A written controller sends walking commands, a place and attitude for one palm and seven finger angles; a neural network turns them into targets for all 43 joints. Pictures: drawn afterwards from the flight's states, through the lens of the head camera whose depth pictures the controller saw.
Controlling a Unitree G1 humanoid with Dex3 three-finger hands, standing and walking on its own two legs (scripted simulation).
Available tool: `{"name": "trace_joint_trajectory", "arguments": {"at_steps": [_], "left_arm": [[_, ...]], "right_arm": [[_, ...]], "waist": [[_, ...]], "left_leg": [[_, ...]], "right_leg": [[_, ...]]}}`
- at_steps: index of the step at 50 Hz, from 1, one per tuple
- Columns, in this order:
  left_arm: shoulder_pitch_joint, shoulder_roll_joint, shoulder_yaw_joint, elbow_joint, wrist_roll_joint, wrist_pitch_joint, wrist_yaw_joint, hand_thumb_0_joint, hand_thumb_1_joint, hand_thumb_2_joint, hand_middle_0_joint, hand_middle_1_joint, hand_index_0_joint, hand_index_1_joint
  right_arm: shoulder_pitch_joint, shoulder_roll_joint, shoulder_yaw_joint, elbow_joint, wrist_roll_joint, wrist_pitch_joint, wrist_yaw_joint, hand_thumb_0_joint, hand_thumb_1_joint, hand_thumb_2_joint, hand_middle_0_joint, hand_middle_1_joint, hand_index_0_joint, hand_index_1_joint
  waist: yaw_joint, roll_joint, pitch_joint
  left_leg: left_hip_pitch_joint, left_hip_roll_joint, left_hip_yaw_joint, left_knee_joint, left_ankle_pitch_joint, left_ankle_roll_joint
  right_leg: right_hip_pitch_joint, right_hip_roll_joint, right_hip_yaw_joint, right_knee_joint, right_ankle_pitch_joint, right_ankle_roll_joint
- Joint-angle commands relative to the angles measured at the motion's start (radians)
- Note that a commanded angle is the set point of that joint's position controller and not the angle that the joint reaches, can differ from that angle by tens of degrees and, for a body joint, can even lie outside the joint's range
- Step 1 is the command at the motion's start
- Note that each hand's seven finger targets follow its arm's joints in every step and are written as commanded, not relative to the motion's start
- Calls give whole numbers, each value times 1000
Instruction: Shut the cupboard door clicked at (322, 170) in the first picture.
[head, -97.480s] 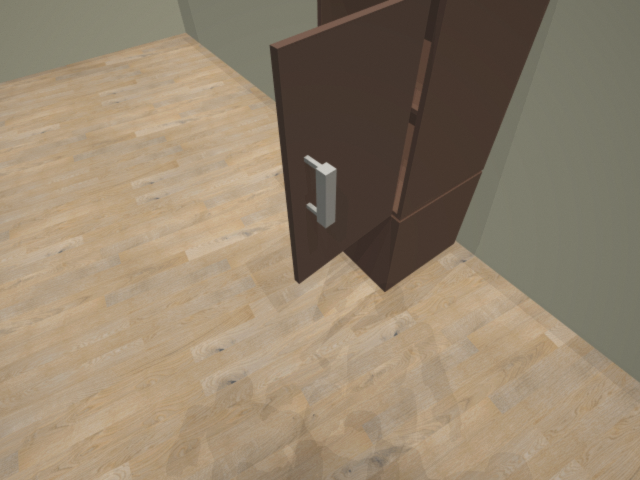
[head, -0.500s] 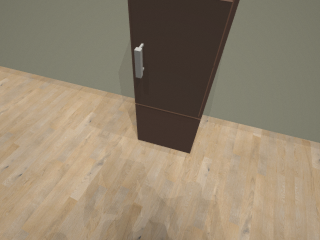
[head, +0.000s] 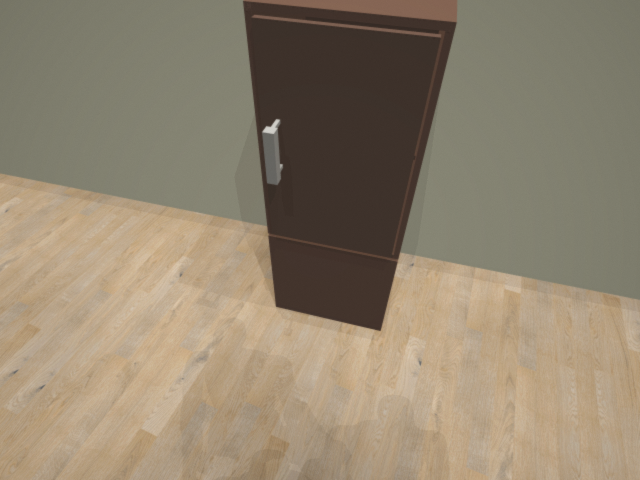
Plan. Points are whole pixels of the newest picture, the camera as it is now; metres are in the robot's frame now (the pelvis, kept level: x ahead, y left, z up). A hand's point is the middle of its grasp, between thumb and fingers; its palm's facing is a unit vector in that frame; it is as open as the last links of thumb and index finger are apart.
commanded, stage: let the arm hang, fingers relaxed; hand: left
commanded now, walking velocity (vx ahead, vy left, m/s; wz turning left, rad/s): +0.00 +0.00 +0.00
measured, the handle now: (275, 151) +0.82 +0.15 -0.03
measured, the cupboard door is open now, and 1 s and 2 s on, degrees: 0 0 0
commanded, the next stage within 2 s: look to check the result in 0.14 s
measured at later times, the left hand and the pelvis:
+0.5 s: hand out of the picture -0.03 +0.16 -0.18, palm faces +0.05 -0.98 -0.19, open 7.4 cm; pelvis +0.01 -0.01 +0.00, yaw +0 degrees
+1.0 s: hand out of the picture -0.01 +0.15 -0.18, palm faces +0.05 -0.98 -0.17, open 7.3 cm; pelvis +0.02 -0.01 +0.00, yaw +0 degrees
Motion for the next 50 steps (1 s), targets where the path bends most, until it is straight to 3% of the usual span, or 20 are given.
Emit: {"name": "trace_joint_trajectory", "arguments": {"at_steps": [1,26,34,50], "left_arm": [[102,114,23,-6,-1,-5,6,0,900,900,-200,-300,-200,-300],[96,122,26,-8,-3,-9,9,0,900,900,-200,-300,-200,-300],[94,112,22,-2,-3,-7,9,0,900,900,-200,-300,-200,-300],[88,119,26,-4,-4,-9,8,0,900,900,-200,-300,-200,-300]], "right_arm": [[60,-85,-19,-22,1,-16,-4,0,-900,-900,200,300,200,300],[56,-92,-15,-19,3,-19,-7,0,-900,-900,200,300,200,300],[43,-87,-13,-15,0,-15,-7,0,-900,-900,200,300,200,300],[35,-99,-14,-18,1,-20,-8,0,-900,-900,200,300,200,300]], "waist": [[0,13,126],[2,-16,91],[-2,5,123],[1,-9,100]], "left_leg": [[58,91,-100,-70,-24,18],[96,102,-93,-45,95,23],[92,97,-92,-52,59,17],[109,101,-93,-50,92,19]], "right_leg": [[-191,-97,91,-130,22,-28],[-130,-100,84,-131,124,-24],[-149,-103,87,-144,100,-24],[-124,-103,83,-142,136,-23]]}}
